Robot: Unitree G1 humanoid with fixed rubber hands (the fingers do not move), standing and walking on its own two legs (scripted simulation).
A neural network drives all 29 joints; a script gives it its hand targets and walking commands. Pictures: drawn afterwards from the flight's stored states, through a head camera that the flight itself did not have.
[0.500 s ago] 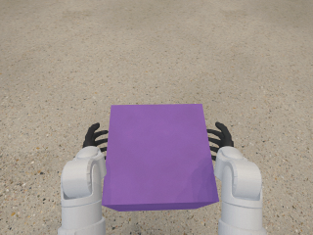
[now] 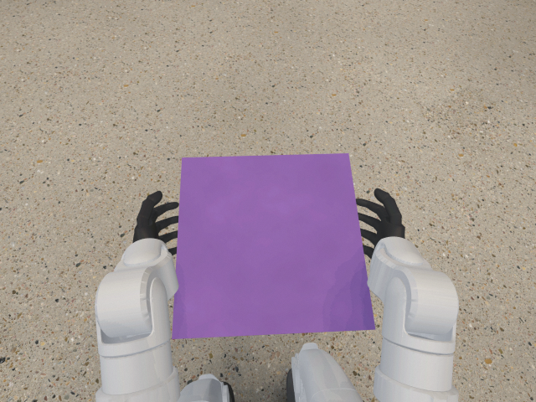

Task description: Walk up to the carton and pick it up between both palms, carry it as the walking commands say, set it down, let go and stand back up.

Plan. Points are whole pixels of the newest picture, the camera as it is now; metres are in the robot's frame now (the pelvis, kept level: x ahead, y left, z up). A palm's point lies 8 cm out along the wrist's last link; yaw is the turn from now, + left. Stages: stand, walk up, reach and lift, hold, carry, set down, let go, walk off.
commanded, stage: carry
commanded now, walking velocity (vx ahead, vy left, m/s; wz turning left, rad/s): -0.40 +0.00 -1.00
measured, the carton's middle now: (267, 255) +0.34 +0.00 -0.03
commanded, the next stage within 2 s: none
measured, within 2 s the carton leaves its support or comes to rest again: neither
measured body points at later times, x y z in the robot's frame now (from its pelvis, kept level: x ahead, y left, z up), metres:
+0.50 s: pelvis -0.16 +0.09 -0.01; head -0.11 +0.08 +0.44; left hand +0.19 +0.05 +0.06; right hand +0.03 -0.21 +0.08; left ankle -0.12 +0.18 -0.73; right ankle -0.12 -0.12 -0.72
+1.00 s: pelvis -0.38 +0.24 +0.00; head -0.37 +0.21 +0.45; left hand -0.09 +0.06 +0.06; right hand -0.36 -0.10 +0.05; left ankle -0.25 +0.28 -0.64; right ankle -0.44 +0.10 -0.72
